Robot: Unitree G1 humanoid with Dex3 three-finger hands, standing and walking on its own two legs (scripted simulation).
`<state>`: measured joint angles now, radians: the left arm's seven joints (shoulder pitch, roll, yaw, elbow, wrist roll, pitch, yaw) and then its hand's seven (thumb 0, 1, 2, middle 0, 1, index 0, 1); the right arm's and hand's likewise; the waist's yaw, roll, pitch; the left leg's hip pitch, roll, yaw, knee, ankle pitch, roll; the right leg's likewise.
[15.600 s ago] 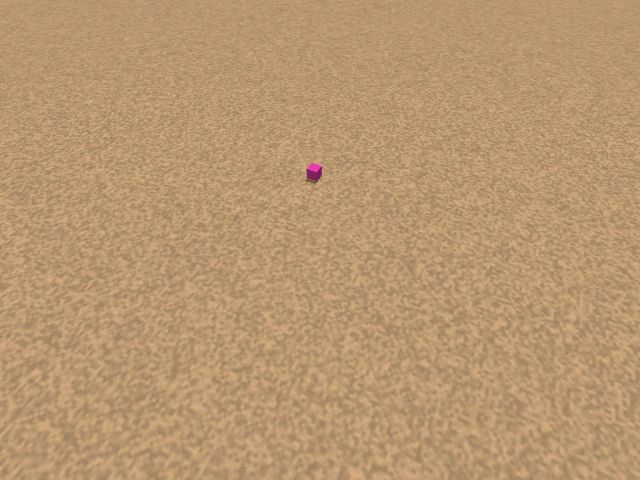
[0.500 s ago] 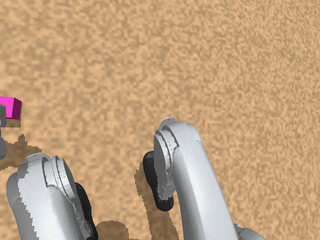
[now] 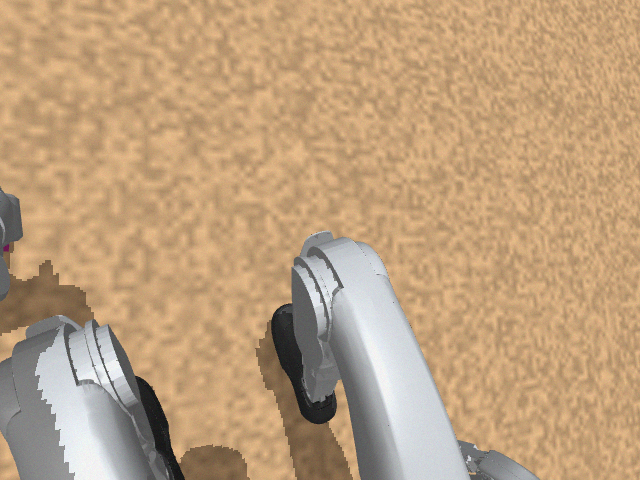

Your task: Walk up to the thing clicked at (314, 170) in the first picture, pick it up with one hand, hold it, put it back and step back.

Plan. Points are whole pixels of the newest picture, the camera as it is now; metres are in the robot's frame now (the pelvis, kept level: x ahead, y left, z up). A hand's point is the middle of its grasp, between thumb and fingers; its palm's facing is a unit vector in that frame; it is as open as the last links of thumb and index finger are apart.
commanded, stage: approach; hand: left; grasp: from above
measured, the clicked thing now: out of the picture +0.46 +0.29 -0.30
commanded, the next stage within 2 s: rest palm in 0.44 s
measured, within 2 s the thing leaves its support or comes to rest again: neither
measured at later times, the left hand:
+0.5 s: hand out of the picture +0.44 +0.29 -0.21, palm faces +0.04 -0.45 -0.89, open 12.9 cm
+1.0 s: hand out of the picture +0.46 +0.25 -0.25, palm faces +0.02 -0.50 -0.87, open 12.8 cm
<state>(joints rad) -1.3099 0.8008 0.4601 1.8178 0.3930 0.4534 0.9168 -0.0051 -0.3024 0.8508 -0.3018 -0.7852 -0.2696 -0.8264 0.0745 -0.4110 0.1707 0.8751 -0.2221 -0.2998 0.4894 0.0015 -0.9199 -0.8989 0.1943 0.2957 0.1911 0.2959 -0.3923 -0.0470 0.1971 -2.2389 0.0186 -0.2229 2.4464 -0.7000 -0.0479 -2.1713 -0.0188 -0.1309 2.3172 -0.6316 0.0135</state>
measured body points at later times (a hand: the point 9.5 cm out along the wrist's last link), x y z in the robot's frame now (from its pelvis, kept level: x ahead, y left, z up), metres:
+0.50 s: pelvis -0.01 +0.00 -0.01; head +0.28 +0.04 +0.33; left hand +0.44 +0.31 -0.15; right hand -0.01 -0.26 -0.10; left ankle +0.08 +0.14 -0.29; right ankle +0.12 -0.12 -0.29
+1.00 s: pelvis +0.00 +0.01 -0.02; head +0.29 +0.06 +0.32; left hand +0.46 +0.27 -0.20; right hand -0.02 -0.28 -0.07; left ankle +0.08 +0.14 -0.29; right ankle +0.12 -0.12 -0.29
